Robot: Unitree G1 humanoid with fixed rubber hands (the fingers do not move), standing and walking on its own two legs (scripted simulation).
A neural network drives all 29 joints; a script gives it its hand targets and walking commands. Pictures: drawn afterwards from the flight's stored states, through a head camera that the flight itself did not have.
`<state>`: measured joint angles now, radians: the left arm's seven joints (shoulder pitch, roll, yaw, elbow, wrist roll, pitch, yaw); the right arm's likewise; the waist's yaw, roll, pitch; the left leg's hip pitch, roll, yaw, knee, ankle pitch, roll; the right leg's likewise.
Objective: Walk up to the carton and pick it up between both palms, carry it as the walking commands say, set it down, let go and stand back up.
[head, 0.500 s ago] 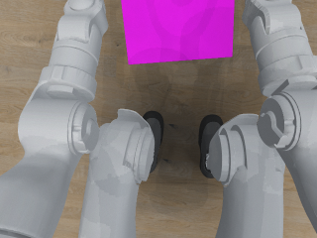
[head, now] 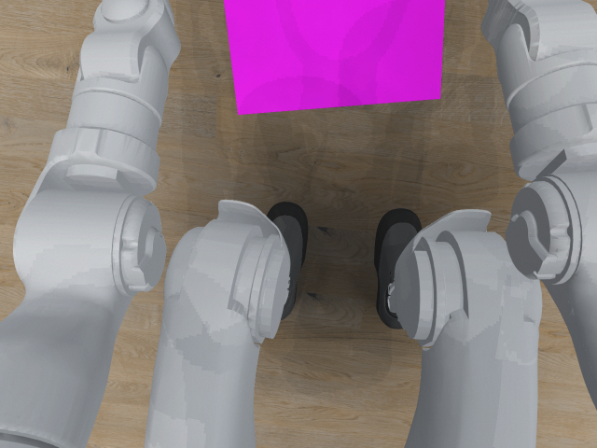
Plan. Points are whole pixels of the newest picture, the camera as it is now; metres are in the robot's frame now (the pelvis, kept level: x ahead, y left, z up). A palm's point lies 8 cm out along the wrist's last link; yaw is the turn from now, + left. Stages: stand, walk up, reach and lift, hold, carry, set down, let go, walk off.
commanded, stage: set down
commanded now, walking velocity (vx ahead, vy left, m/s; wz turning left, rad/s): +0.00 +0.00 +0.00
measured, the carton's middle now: out of the picture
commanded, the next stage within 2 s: let go in 1.28 s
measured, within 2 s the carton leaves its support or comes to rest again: neither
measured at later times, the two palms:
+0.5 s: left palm out of the picture +0.54 +0.17 -0.05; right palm out of the picture +0.55 -0.18 -0.06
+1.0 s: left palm out of the picture +0.54 +0.17 +0.10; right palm out of the picture +0.54 -0.20 +0.11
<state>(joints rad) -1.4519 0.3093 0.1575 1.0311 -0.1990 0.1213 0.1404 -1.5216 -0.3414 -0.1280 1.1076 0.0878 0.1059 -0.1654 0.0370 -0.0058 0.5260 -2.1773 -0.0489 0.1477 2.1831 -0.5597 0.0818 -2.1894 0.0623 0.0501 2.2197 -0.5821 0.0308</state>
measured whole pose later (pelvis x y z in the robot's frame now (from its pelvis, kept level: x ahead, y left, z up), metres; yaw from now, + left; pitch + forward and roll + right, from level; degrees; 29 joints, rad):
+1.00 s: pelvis +0.01 +0.00 +0.23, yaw -3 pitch +25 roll +0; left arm -1.27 0.32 0.16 0.68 -0.19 0.34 0.17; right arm -1.30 -0.35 -0.14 0.68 0.10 0.37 -0.14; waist 0.04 -0.01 0.52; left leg -1.42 -0.06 0.05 1.43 -0.45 0.07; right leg -1.43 0.07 0.05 1.44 -0.44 0.02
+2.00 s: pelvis +0.09 -0.02 +0.38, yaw -4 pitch +7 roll +0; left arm -0.01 0.20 0.13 0.41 -0.02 0.18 -0.06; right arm -0.05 -0.20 -0.09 0.47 0.08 0.17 0.02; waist 0.04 -0.01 0.10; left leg -0.52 -0.04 -0.01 0.71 -0.33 0.03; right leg -0.53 0.07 0.05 0.72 -0.32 -0.02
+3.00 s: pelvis +0.15 -0.03 +0.40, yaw -4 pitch +0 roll +0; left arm 0.29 0.28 0.11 0.62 0.00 0.03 -0.02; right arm 0.26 -0.25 -0.06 0.72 0.08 0.01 0.00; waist 0.04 -0.01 -0.16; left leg -0.16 -0.04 -0.03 0.49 -0.32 0.02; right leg -0.18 0.07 0.05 0.50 -0.31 -0.05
